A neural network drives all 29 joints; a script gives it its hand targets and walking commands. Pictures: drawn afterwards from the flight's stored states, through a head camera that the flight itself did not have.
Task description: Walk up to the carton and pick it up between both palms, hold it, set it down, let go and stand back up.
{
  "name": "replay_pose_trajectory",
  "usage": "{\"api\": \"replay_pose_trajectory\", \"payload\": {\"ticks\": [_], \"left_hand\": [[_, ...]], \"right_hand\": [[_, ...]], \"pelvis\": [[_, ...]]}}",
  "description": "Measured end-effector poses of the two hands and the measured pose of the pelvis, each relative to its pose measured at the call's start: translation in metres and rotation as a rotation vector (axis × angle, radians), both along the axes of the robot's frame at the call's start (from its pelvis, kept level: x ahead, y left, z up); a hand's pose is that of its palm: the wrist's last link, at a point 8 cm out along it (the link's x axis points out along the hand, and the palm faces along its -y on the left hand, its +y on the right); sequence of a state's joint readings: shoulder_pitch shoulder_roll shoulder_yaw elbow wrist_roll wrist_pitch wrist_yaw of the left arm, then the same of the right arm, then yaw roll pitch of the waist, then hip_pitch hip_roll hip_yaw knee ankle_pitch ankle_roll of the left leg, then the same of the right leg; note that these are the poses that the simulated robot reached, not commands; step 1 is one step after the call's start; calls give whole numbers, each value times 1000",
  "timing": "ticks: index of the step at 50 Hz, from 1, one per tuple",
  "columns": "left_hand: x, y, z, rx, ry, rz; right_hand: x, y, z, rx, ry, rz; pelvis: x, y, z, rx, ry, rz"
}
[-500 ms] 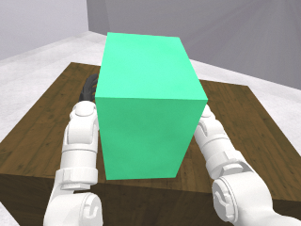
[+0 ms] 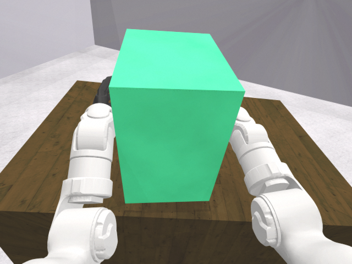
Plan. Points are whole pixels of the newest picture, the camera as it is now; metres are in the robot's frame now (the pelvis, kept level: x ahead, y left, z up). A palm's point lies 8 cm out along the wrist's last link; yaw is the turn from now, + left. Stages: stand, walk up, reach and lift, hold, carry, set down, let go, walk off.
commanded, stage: reach and lift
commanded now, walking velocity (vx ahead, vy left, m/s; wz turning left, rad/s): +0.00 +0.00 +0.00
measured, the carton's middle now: (168, 116) +0.39 +0.01 +0.21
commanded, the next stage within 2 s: hold in 1.26 s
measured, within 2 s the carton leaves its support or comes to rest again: neither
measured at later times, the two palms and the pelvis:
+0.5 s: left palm (101, 99) +0.38 +0.15 +0.24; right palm (234, 99) +0.39 -0.12 +0.26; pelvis +0.01 +0.01 +0.00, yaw +0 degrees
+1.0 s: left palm (103, 86) +0.39 +0.15 +0.27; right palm (240, 86) +0.39 -0.13 +0.29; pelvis +0.01 +0.00 +0.00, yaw +0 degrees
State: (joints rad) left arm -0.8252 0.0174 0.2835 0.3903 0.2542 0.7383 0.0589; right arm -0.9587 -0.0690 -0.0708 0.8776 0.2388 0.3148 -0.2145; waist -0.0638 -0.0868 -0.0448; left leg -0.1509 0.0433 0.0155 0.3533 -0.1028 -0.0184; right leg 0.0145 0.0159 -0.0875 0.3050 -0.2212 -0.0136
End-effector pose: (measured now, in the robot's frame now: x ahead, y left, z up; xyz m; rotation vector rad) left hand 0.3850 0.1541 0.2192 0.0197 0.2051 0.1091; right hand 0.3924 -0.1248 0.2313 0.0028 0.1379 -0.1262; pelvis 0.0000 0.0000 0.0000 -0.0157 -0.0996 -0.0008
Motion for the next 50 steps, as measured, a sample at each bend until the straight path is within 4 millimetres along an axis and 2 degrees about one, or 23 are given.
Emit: {"api": "replay_pose_trajectory", "payload": {"ticks": [20,34,50], "left_hand": [[-1,2,19,-14,15,-9],[-1,0,39,-44,16,-7],[4,-4,53,-53,27,-23]], "right_hand": [[-2,2,25,18,20,-8],[-3,-1,46,21,27,-10],[-1,-5,61,18,44,-22]], "pelvis": [[8,7,-1,-7,20,1],[9,3,-1,-8,31,-4],[11,-2,-1,-9,56,2]]}}
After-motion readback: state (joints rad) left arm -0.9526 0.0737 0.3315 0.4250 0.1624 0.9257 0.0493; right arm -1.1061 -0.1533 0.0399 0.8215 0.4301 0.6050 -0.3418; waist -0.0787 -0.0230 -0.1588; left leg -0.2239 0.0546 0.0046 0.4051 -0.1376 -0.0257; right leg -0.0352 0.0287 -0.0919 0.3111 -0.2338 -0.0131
